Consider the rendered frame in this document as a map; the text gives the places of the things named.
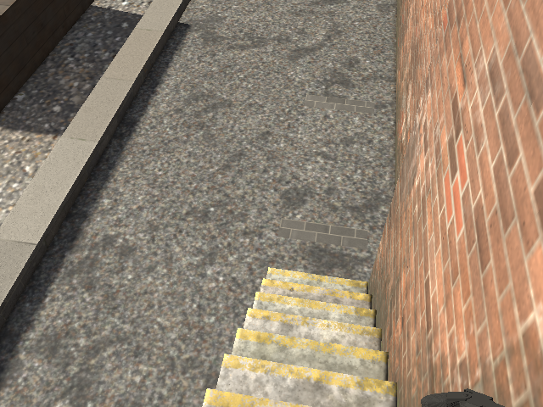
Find stairs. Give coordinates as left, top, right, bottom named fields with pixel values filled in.
left=202, top=267, right=397, bottom=407

